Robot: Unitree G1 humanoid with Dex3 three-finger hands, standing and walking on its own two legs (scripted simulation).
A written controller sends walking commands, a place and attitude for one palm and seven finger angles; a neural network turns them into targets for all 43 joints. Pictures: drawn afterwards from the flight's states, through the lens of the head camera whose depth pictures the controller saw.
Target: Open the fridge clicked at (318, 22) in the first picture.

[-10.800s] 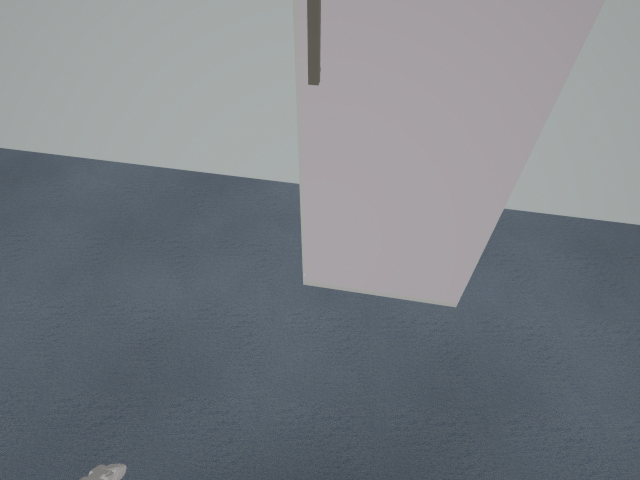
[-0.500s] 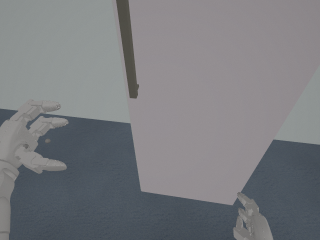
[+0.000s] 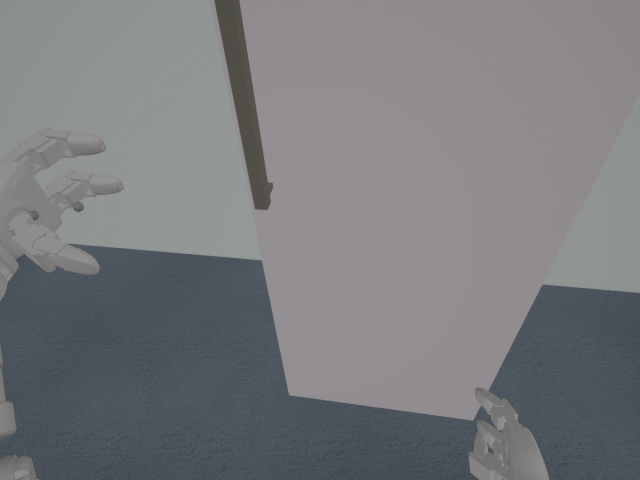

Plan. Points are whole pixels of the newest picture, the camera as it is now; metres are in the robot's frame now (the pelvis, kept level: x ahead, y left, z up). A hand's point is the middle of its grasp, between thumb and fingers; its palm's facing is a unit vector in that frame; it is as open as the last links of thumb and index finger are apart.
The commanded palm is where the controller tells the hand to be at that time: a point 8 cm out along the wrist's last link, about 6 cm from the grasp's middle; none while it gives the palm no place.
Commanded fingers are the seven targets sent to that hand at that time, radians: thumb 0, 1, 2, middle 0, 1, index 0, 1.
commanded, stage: raise the hand to about handle height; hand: left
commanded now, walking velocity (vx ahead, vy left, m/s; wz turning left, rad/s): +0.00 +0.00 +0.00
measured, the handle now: (249, 99) +0.53 +0.17 +0.27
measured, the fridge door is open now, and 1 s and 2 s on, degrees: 0 0 0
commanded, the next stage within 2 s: move the hooked fingers beside the handle in 0.38 s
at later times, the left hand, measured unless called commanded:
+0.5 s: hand (86, 217) +0.28 +0.28 +0.24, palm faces +0.05 -0.99 -0.09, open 14.0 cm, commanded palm +0.24 +0.32 +0.25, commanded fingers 0.00 -0.50 0.30 -0.30 -1.20 -0.30 -1.20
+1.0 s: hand (127, 191) +0.34 +0.27 +0.24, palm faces +0.04 -1.00 -0.06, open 14.0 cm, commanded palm +0.31 +0.31 +0.24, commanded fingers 0.00 -0.50 0.30 -0.30 -1.20 -0.30 -1.20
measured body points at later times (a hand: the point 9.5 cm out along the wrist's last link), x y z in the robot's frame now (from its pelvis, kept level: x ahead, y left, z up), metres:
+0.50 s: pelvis +0.00 +0.00 +0.00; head -0.04 -0.02 +0.45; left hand +0.27 +0.33 +0.25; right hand +0.21 -0.21 -0.06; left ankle -0.01 +0.13 -0.74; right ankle +0.01 -0.12 -0.74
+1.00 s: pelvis +0.00 +0.01 +0.00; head -0.03 -0.02 +0.45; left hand +0.33 +0.32 +0.24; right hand +0.19 -0.22 -0.07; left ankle -0.01 +0.13 -0.74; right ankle +0.01 -0.12 -0.74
